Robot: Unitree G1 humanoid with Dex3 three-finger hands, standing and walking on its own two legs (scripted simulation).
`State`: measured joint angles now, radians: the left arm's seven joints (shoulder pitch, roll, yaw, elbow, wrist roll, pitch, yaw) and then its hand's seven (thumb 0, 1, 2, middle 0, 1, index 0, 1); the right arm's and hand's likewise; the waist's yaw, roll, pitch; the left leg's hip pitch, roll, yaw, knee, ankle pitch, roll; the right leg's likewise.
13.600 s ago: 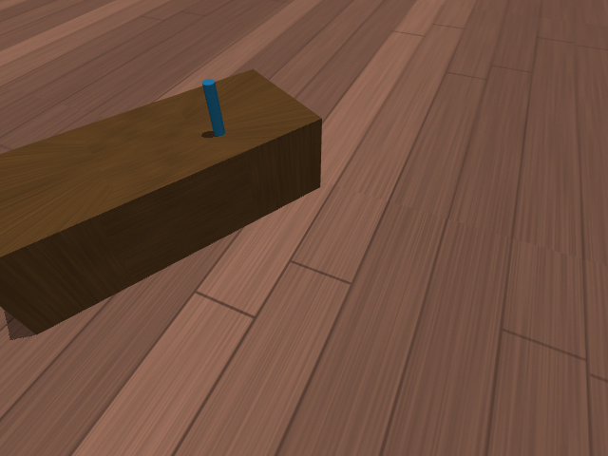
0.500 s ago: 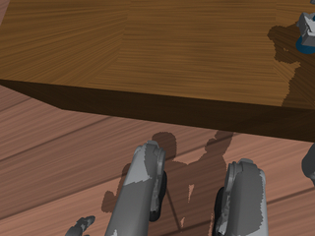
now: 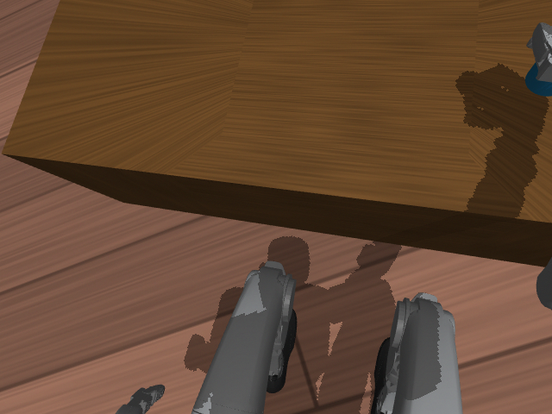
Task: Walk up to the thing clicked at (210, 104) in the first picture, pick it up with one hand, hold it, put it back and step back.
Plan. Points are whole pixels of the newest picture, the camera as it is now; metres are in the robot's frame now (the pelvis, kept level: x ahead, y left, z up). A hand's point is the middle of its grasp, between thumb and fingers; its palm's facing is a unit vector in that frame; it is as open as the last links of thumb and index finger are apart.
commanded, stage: settle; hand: right
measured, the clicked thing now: out of the picture +0.59 -0.22 +0.06
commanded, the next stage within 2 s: lift in 0.18 s
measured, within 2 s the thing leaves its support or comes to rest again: neither
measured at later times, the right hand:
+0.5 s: hand out of the picture +0.57 -0.21 +0.05, palm faces +0.16 +0.99 -0.03, open 6.0 cm
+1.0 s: hand out of the picture +0.49 -0.21 +0.14, palm faces +0.17 +0.99 -0.02, open 6.0 cm
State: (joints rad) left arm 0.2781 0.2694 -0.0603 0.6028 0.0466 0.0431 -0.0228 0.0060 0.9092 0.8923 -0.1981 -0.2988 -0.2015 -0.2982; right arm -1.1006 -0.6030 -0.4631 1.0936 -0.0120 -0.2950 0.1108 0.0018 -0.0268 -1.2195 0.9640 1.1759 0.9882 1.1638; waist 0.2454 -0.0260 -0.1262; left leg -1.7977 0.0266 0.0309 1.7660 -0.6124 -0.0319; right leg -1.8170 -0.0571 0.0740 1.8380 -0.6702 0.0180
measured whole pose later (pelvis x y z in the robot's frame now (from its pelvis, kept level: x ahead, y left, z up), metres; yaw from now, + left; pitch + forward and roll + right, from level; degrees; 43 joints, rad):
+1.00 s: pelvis +0.02 +0.00 +0.11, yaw -2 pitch +27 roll +4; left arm 0.27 0.24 0.00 0.66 0.02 -0.01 0.01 0.01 0.90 0.90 -0.19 -0.29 -0.19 -0.29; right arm -0.67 -0.36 -0.37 0.83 0.08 -0.32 0.07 0.00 -0.03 -1.22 0.97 1.17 0.99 1.16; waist 0.14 -0.02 -0.14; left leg -1.30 0.02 0.04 1.36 -0.53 -0.03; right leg -1.32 -0.07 0.05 1.44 -0.59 0.02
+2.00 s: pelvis +0.05 +0.00 +0.21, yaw -3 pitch +11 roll +2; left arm 0.23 0.21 0.00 0.70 0.00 -0.07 0.06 0.01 0.90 0.90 -0.19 -0.29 -0.19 -0.29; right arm -0.20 -0.20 -0.19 0.50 0.16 -0.36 0.08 0.00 -0.03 -1.22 0.97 1.17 0.99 1.16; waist 0.04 0.00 -0.06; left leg -0.68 0.03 0.03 0.90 -0.41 -0.03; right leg -0.68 -0.06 0.01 0.95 -0.45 0.02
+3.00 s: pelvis +0.05 +0.00 +0.23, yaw -3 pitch +6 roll +1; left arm 0.22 0.20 -0.01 0.70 -0.01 -0.07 0.06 0.01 0.89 0.91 -0.20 -0.31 -0.20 -0.31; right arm -0.12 -0.18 -0.14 0.42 0.16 -0.32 0.03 0.00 -0.03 -1.22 0.97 1.17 0.99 1.16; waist 0.02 0.00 -0.03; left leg -0.52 0.03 0.03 0.78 -0.36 -0.03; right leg -0.53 -0.05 0.00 0.83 -0.41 0.02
